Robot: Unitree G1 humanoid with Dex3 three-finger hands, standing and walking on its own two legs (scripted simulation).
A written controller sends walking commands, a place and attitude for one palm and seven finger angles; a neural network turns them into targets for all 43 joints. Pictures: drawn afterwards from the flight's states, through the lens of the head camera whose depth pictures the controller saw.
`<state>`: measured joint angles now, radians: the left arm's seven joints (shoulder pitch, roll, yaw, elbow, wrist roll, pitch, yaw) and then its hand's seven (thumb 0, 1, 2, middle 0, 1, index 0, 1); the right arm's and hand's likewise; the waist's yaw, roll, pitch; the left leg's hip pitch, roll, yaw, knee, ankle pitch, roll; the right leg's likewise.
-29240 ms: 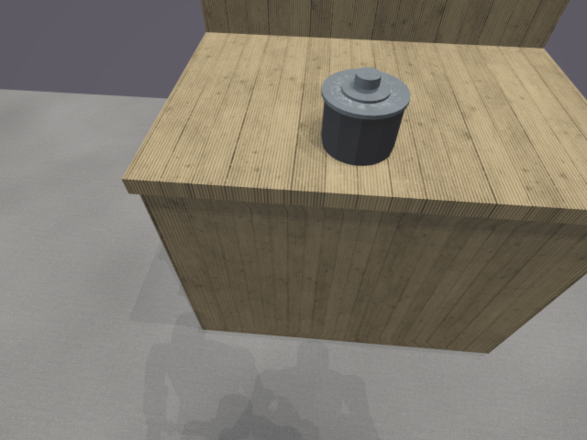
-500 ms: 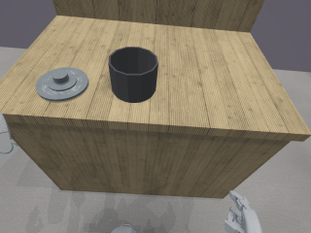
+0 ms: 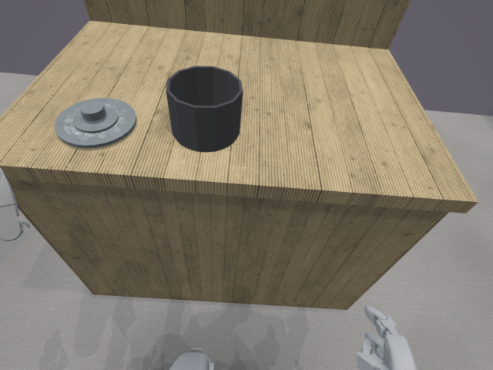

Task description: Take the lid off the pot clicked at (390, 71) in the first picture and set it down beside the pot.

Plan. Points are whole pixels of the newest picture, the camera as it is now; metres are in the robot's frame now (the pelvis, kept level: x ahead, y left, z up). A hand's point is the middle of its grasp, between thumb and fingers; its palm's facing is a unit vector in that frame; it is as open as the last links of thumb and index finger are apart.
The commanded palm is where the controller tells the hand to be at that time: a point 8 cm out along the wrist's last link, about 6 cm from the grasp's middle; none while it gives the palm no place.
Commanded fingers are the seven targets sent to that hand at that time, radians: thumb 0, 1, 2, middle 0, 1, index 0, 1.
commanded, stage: step back with the hand held close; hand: left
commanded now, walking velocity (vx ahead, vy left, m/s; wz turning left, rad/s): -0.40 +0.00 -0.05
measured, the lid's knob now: (93, 110) +0.58 +0.36 +0.07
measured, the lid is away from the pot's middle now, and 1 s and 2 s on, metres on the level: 0.24 0.24 0.24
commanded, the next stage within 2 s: stop stepping back and stand still in 0.40 s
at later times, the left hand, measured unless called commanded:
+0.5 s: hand out of the picture +0.13 +0.21 +0.25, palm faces +0.25 -0.87 -0.43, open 7.4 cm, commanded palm +0.07 +0.28 +0.25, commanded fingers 0.00 0.90 0.90 -0.20 -0.30 -0.20 -0.30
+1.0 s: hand out of the picture +0.07 +0.27 +0.23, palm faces +0.32 -0.88 -0.34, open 7.4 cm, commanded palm +0.02 +0.33 +0.25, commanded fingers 0.00 0.90 0.90 -0.20 -0.30 -0.20 -0.30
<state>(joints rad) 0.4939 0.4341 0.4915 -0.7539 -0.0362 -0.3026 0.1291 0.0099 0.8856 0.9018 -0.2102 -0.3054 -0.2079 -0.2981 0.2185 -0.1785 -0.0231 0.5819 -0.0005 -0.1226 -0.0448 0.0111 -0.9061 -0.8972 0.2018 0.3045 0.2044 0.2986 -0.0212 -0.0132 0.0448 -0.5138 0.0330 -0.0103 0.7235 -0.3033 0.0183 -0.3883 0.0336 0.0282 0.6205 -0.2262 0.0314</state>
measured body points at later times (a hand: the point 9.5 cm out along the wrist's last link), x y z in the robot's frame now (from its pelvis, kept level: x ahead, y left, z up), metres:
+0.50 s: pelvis -0.08 +0.02 +0.01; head -0.06 +0.05 +0.46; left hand +0.11 +0.26 +0.27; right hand +0.07 -0.23 -0.05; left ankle +0.04 +0.10 -0.71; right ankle -0.10 -0.13 -0.72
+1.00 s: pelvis -0.14 +0.06 +0.01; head -0.16 +0.09 +0.46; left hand +0.04 +0.32 +0.25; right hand -0.02 -0.20 -0.06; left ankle -0.02 +0.12 -0.71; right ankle -0.16 -0.08 -0.72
